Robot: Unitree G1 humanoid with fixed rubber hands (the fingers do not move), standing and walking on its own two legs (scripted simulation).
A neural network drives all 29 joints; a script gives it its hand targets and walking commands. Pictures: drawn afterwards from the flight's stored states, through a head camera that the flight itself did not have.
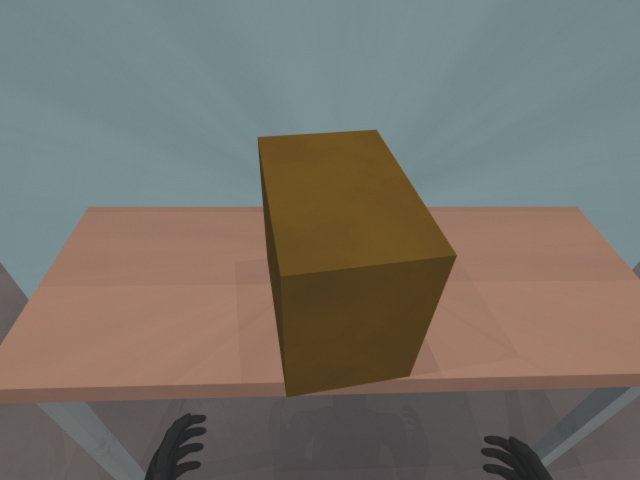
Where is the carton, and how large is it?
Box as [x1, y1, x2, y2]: [258, 130, 456, 396]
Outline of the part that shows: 376,130 258,137 267,258 286,396 408,376 456,256 456,254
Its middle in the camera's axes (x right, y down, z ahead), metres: +0.03 +0.02 +0.64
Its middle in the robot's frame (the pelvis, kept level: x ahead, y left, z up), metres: +0.47 +0.02 +0.03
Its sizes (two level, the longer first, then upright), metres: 0.311 0.204 0.282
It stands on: a table, 0.67 m high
